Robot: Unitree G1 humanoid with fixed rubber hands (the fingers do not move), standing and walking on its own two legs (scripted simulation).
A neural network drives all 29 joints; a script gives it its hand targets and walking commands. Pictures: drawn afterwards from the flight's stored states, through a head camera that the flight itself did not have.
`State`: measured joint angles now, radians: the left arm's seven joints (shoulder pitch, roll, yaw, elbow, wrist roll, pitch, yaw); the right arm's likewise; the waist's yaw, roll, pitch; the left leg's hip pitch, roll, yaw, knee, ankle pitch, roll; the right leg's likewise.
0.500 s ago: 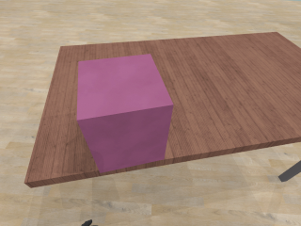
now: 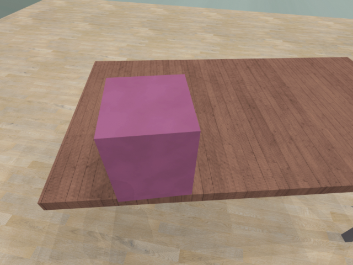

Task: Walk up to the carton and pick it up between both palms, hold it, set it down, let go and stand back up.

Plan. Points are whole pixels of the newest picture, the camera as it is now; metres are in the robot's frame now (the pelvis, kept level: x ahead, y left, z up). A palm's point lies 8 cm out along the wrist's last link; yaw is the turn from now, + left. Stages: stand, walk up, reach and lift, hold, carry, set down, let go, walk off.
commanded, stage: walk up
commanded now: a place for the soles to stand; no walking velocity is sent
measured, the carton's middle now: (150, 138) +0.43 +0.07 +0.06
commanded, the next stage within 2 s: reach and lift in 0.68 s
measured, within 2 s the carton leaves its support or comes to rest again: neither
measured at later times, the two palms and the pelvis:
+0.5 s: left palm out of the picture +0.00 +0.22 -0.14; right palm out of the picture -0.01 -0.21 -0.13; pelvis -0.01 -0.01 +0.00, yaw +3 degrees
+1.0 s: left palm out of the picture +0.13 +0.23 -0.09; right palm out of the picture +0.15 -0.18 -0.11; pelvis -0.07 +0.01 -0.01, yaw +5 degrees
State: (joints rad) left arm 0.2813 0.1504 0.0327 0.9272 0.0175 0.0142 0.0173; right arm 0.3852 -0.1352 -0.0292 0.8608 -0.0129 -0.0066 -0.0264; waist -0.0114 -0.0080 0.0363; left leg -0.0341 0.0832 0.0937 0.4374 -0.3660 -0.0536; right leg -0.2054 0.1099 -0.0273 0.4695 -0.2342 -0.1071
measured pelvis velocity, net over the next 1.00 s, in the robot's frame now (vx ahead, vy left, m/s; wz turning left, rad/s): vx -0.07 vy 0.01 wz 0.09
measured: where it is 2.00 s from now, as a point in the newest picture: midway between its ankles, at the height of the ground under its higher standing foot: outside the picture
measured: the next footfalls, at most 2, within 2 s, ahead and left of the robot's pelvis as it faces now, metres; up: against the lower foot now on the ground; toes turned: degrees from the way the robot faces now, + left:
none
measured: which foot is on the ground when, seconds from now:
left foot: down 0.00-1.00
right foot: down 0.00-1.00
